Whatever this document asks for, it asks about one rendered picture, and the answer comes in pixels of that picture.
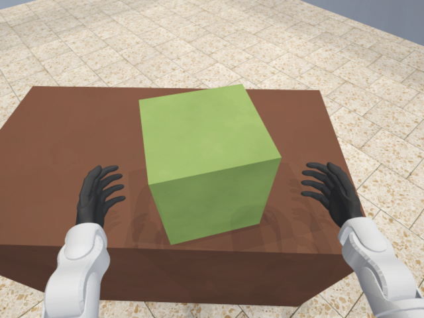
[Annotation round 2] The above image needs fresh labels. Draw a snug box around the robot right hand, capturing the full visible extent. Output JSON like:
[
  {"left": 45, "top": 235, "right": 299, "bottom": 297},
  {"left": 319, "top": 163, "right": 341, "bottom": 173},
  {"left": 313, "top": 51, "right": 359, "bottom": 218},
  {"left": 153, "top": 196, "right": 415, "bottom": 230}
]
[{"left": 301, "top": 162, "right": 363, "bottom": 228}]

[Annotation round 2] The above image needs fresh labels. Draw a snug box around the robot left hand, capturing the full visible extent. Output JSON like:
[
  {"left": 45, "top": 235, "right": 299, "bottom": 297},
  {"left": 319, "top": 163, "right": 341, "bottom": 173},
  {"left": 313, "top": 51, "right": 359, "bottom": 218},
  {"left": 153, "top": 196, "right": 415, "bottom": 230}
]
[{"left": 76, "top": 165, "right": 126, "bottom": 228}]

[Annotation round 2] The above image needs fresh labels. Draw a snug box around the carton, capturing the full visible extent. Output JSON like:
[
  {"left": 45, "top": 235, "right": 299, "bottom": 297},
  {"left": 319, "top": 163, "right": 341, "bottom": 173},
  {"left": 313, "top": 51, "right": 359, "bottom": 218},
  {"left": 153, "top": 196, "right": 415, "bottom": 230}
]
[{"left": 139, "top": 84, "right": 282, "bottom": 245}]

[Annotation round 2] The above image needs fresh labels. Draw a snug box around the robot left forearm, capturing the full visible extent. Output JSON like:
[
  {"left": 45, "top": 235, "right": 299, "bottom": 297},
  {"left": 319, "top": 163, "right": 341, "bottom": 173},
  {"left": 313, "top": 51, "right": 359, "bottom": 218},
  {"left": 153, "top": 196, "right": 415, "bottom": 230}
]
[{"left": 41, "top": 223, "right": 110, "bottom": 318}]

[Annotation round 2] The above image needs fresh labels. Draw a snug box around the pedestal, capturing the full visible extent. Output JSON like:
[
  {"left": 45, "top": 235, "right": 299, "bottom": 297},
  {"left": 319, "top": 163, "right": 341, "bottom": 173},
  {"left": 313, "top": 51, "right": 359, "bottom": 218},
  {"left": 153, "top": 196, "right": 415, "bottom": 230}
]
[{"left": 0, "top": 86, "right": 366, "bottom": 307}]

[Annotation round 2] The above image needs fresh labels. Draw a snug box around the robot right forearm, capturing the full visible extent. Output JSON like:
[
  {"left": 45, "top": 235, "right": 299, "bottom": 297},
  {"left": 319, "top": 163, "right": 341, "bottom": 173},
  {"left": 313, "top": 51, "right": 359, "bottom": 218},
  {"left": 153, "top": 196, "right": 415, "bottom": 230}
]
[{"left": 338, "top": 217, "right": 424, "bottom": 318}]

